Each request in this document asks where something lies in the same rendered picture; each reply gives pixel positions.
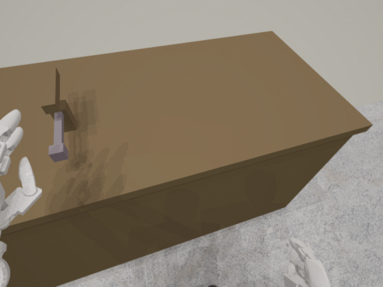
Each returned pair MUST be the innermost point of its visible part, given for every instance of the robot right hand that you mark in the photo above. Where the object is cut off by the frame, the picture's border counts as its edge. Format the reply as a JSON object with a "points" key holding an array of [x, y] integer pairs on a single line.
{"points": [[310, 274]]}

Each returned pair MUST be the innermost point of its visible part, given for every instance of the counter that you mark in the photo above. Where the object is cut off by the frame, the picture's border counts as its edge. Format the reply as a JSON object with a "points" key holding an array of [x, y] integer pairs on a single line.
{"points": [[165, 144]]}

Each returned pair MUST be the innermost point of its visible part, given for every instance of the tap lever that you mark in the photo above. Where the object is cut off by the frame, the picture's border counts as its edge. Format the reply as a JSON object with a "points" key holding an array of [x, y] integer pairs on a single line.
{"points": [[58, 151]]}

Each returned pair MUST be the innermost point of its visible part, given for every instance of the robot left hand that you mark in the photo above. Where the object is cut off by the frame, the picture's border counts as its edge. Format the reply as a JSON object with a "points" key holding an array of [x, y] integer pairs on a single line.
{"points": [[21, 199]]}

